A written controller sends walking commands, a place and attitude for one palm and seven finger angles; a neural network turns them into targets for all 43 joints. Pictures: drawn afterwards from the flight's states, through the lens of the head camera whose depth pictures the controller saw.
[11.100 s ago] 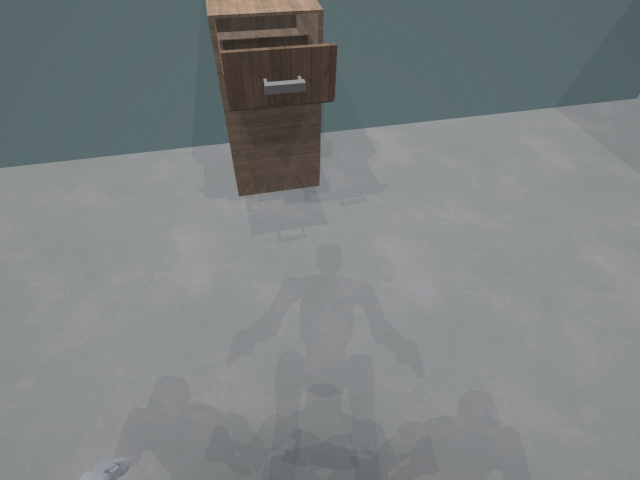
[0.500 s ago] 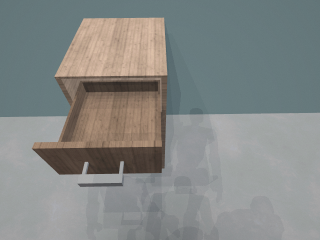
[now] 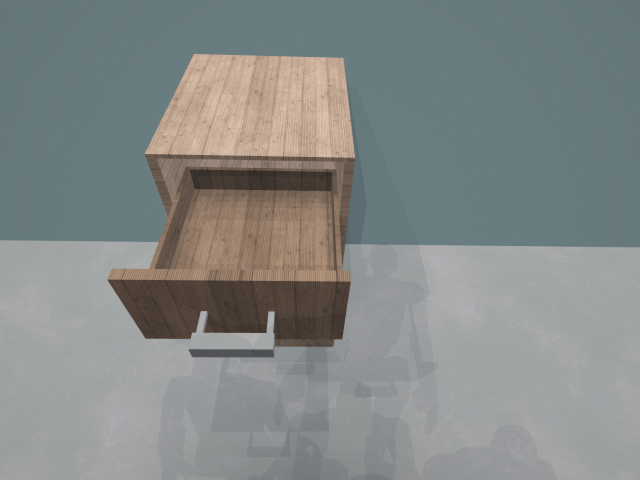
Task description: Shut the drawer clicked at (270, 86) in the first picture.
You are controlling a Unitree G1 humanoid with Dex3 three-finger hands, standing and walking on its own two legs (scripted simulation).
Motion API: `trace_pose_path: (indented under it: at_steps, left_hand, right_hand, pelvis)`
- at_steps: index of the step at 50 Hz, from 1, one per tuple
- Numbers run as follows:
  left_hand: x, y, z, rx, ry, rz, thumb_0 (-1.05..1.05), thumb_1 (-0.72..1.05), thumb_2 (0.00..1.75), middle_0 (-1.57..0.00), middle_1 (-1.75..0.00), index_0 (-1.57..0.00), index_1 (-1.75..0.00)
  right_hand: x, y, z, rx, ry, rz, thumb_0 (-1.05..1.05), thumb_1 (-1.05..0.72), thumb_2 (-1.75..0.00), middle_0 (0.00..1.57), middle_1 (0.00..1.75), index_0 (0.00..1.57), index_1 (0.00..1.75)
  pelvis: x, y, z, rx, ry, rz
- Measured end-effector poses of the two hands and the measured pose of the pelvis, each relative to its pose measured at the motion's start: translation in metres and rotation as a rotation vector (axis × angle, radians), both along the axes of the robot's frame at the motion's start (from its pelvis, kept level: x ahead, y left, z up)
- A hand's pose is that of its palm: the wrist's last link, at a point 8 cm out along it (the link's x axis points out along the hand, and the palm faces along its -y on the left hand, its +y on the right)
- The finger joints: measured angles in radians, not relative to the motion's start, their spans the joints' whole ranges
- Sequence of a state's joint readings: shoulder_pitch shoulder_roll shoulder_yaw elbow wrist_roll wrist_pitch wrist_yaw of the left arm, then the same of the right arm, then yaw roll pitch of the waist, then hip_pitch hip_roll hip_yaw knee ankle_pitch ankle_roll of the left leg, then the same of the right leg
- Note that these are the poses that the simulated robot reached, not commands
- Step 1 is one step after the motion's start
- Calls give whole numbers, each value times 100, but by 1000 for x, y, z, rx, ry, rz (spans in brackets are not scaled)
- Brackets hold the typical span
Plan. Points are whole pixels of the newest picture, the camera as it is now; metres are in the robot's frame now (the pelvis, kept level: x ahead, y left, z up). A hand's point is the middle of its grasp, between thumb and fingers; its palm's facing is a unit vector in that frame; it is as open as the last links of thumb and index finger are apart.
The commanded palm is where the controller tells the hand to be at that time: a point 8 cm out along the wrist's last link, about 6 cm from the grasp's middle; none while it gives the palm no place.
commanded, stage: come to a stop and stand still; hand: left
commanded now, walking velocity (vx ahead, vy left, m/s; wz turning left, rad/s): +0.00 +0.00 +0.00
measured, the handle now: (235, 331) +0.34 +0.16 -0.08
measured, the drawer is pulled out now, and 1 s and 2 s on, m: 0.28 0.28 0.28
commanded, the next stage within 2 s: look again from close up in 0.10 s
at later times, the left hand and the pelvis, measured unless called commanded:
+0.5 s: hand out of the picture -0.02 +0.15 -0.18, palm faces +0.02 -0.99 -0.14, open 7.4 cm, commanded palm none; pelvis +0.01 +0.00 +0.00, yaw +0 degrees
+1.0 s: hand out of the picture -0.02 +0.15 -0.18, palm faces +0.01 -0.99 -0.16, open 7.4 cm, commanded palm none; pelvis +0.01 -0.01 +0.00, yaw +1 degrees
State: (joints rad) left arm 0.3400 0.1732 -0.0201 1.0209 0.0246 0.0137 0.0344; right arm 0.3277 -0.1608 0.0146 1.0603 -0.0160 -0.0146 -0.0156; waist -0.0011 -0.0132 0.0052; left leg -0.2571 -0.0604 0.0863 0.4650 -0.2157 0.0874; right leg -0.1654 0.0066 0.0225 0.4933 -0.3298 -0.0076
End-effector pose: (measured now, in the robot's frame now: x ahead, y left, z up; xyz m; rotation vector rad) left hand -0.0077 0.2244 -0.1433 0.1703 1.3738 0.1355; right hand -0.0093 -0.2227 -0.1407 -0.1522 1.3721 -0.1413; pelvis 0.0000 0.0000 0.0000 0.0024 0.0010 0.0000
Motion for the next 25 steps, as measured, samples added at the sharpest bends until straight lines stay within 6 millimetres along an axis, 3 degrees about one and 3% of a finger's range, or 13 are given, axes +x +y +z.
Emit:
trace_pose_path:
  at_steps: [5, 10, 25]
  left_hand:
    - [-24, -4, -1, -10, 65, 26, 0, 91, 89, -20, -30, -20, -29]
    - [-35, -11, -3, -28, 97, 39, 1, 91, 89, -20, -30, -20, -29]
    - [-19, -26, -7, -65, 65, 32, 0, 90, 89, -20, -30, -20, -29]
  right_hand:
    - [4, 1, 1, -3, 2, 2, 1, -91, -90, 20, 30, 20, 30]
    - [13, 3, 2, -4, -15, 6, 1, -91, -90, 20, 30, 20, 30]
    - [14, 2, 4, -10, 0, 1, 1, -92, -90, 20, 29, 20, 30]
  pelvis:
    - [3, 0, 1, -3, -6, 2]
    - [6, 0, 2, -4, -16, 4]
    - [8, -2, 3, -2, -19, 8]
